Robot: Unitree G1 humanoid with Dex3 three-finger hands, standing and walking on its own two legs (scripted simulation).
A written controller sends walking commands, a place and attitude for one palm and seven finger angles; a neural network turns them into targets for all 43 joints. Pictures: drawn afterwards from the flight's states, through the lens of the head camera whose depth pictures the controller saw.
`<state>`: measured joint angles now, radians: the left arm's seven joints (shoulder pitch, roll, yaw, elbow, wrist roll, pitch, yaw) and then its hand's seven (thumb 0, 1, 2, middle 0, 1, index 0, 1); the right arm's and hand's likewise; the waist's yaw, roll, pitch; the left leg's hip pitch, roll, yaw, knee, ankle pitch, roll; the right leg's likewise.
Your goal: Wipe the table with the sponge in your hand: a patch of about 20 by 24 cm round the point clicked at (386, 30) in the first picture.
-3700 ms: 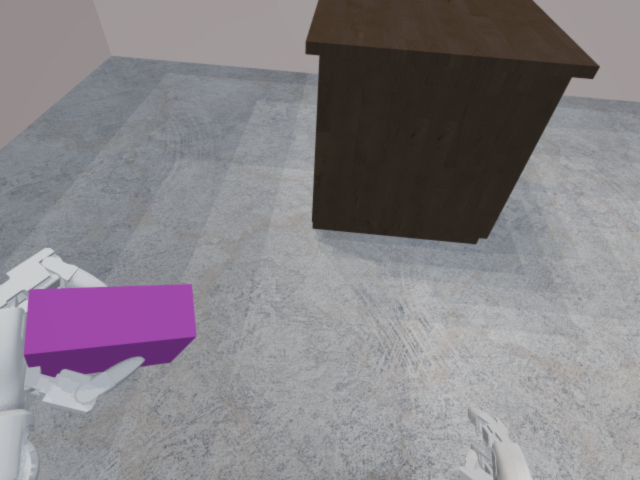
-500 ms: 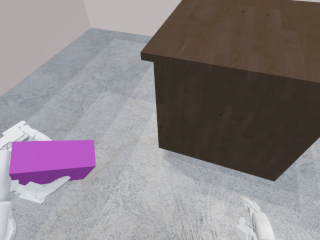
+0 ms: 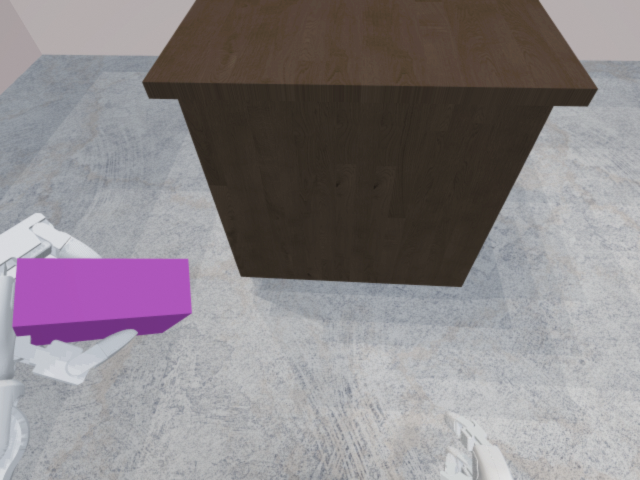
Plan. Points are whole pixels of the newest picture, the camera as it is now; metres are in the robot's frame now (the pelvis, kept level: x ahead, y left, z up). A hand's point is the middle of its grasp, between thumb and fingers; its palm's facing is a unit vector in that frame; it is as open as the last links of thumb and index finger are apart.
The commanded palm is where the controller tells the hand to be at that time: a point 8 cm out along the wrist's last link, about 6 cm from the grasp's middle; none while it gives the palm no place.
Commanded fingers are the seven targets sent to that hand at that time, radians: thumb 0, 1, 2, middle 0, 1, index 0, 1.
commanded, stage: turn to face it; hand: left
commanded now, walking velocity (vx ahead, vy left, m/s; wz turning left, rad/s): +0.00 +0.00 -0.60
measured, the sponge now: (129, 301) +0.24 +0.21 +0.15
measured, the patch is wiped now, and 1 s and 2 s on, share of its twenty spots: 0.00 0.00 0.00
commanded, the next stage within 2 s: take the last steps up to it in 0.60 s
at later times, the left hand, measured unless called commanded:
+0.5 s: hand (152, 309) +0.23 +0.17 +0.17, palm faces +0.22 -0.88 -0.41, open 9.6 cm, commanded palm +0.19 +0.20 +0.20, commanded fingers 0.00 0.10 1.30 -1.20 -1.60 -1.20 -1.60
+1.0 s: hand (256, 362) +0.18 +0.07 +0.19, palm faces +0.04 -0.86 -0.51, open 9.6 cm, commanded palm +0.15 +0.13 +0.20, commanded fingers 0.00 0.10 1.30 -1.20 -1.60 -1.20 -1.60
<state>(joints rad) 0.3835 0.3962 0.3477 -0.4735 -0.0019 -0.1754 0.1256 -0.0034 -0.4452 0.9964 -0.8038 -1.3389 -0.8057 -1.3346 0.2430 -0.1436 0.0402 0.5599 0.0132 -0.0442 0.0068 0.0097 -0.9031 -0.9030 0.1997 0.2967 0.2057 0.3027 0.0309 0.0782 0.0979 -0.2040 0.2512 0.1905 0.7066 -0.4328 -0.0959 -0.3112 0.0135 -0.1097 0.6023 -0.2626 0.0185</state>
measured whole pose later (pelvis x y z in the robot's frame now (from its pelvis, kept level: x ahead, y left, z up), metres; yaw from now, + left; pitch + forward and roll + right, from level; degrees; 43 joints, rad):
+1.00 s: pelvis -0.09 -0.08 +0.02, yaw -19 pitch +2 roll +2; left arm 0.58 0.42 0.37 -0.54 -0.01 -0.22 0.15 0.00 -0.45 1.00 -0.80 -1.34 -0.80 -1.34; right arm 0.25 -0.27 -0.05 0.65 0.00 -0.03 -0.06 0.01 -0.91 -0.90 0.19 0.30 0.20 0.30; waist -0.04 -0.03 0.02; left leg -0.35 0.03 0.10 0.74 -0.42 0.00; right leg -0.30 0.00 -0.10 0.46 -0.19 -0.08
